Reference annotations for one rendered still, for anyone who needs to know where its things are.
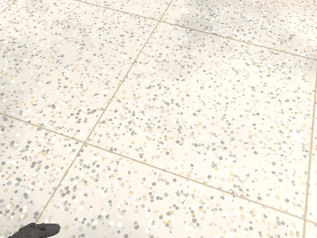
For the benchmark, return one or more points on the left robot hand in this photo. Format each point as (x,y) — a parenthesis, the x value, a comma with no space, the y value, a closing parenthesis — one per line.
(33,230)

